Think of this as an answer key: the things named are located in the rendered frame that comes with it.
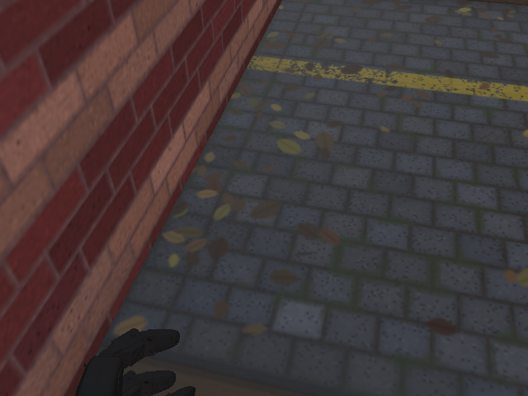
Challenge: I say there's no robot left hand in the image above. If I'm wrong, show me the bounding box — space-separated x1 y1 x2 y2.
75 328 196 396

